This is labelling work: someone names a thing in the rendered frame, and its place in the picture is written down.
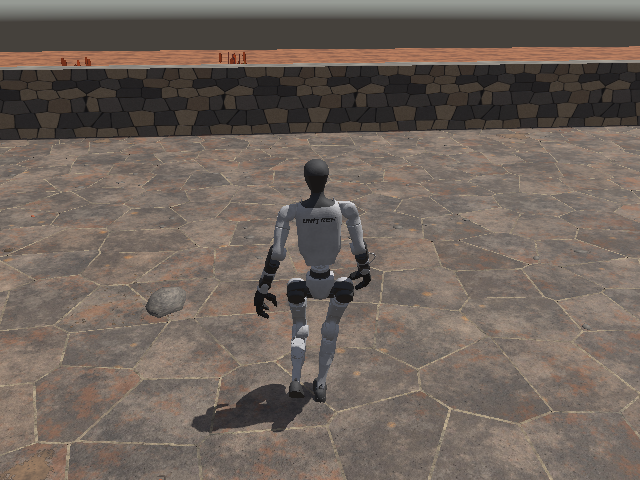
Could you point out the right robot upper arm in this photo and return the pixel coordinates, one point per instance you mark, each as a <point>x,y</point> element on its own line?
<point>349,211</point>

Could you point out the left robot forearm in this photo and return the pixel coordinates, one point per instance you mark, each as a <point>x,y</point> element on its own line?
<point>268,273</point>

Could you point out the left robot upper arm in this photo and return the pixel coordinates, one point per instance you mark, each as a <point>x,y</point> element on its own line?
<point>286,214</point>

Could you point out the robot left thigh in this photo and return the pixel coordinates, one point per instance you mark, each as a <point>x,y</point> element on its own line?
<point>297,298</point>

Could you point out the robot right hand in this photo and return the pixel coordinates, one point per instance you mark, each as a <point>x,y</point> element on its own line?
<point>364,283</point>

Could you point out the right robot forearm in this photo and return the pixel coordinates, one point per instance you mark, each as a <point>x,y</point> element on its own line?
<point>363,261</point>

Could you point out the robot left hand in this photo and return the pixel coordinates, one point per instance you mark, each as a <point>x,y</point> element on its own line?
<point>260,305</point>

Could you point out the right robot shin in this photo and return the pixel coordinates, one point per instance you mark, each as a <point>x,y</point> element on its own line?
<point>326,355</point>

